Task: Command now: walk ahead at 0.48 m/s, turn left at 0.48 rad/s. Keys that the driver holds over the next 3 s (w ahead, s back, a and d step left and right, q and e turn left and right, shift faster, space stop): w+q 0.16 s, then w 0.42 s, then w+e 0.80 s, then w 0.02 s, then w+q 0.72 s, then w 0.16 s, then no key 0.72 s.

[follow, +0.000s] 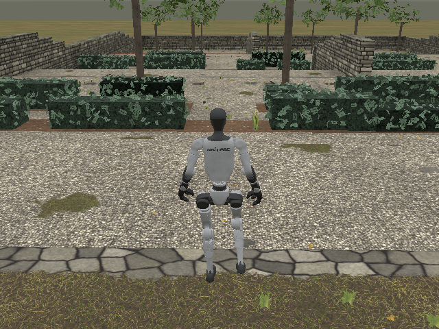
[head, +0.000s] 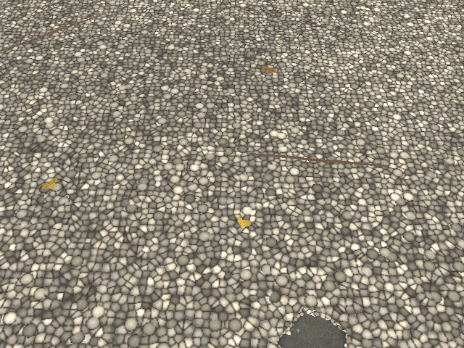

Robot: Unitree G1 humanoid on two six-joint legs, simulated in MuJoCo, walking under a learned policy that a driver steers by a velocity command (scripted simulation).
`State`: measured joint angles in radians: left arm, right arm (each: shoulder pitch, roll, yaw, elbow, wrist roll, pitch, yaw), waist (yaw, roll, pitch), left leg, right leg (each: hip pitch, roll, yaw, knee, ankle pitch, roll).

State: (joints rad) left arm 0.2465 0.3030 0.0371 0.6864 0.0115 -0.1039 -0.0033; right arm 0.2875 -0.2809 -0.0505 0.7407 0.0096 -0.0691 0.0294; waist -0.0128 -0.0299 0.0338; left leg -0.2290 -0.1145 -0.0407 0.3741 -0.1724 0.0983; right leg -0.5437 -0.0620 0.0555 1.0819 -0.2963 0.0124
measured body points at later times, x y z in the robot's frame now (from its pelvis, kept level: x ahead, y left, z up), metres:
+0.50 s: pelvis +0.30 -0.03 +0.00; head +0.32 -0.03 +0.45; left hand +0.33 +0.26 -0.11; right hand +0.47 -0.27 -0.11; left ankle +0.27 +0.11 -0.67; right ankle +0.33 -0.12 -0.74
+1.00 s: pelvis +0.55 +0.08 +0.00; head +0.57 +0.09 +0.45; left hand +0.65 +0.37 -0.11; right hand +0.65 -0.19 -0.10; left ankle +0.54 +0.18 -0.74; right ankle +0.59 -0.07 -0.66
